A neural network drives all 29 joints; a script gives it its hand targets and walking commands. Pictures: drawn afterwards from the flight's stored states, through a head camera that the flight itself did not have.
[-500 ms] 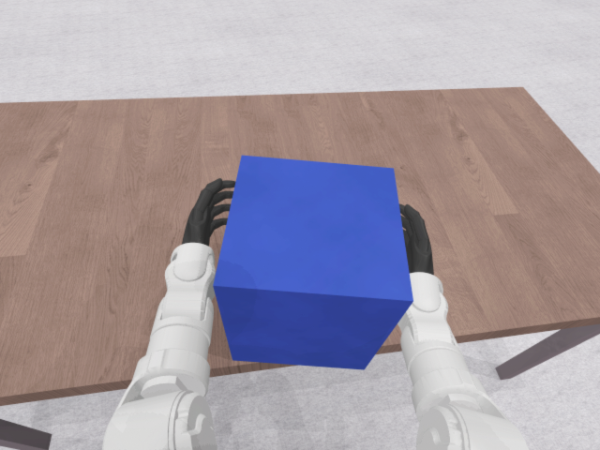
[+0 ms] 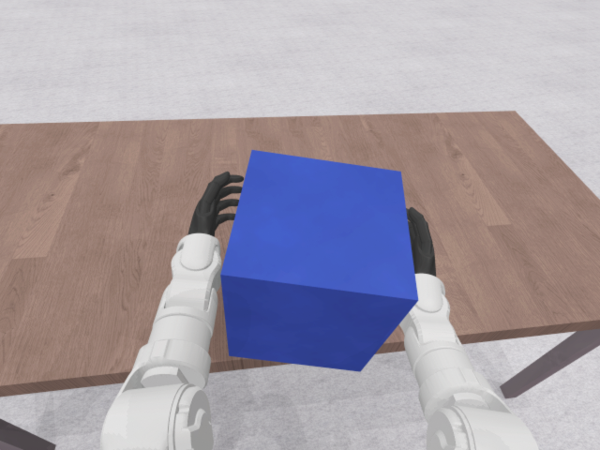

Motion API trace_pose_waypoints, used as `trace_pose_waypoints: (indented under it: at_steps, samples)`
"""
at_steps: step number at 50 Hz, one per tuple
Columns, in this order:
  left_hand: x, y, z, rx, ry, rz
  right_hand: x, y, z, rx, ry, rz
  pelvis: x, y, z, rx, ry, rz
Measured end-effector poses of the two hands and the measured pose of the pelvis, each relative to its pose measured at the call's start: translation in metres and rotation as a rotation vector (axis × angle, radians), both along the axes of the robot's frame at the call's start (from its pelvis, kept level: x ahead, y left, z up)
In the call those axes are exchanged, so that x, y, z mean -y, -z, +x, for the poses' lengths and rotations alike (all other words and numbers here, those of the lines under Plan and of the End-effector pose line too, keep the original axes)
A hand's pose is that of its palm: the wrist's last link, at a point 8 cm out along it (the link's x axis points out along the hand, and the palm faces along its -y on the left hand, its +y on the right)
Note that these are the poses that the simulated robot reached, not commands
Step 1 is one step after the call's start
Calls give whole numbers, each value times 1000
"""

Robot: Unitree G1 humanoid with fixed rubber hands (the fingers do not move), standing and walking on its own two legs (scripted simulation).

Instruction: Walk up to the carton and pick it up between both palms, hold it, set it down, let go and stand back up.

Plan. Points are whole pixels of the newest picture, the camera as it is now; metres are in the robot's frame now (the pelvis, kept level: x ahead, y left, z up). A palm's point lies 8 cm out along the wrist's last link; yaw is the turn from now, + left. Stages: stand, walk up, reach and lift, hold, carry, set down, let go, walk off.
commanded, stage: reach and lift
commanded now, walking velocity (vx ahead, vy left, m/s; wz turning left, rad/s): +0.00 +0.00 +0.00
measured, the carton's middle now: (310, 268) +0.36 -0.01 +0.03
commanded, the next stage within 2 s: none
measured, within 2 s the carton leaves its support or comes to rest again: neither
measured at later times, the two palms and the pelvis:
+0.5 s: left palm (199, 208) +0.37 +0.13 +0.14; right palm (431, 248) +0.34 -0.17 +0.11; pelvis -0.02 +0.00 +0.00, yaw +0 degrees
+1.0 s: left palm (178, 184) +0.37 +0.15 +0.19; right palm (430, 211) +0.36 -0.15 +0.16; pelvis -0.01 +0.01 +0.00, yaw +1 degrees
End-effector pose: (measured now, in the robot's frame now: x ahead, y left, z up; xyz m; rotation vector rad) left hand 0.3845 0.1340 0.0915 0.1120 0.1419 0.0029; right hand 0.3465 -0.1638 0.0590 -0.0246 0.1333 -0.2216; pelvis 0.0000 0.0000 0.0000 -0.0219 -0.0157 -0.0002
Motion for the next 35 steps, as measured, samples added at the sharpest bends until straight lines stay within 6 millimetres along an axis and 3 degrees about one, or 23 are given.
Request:
trace_pose_waypoints:
  at_steps: [8, 17, 29, 35]
  samples:
    - [1, -17, -13, -21, -11, -38, 2, -18, -11, -17, -7, 7, 5, 1, -13, 59, -8, 6]
    - [6, -51, -9, 3, 1, -17, 7, -48, -8, 23, 0, 6, 7, 2, -21, 95, -13, 10]
    - [-2, -54, -16, 5, -19, -22, -1, -48, -7, 39, -20, 15, 1, 2, -14, 124, -12, 4]
    - [-5, -63, -16, 8, -35, -14, -4, -59, -3, 45, -32, 20, -2, 3, -11, 116, -15, 0]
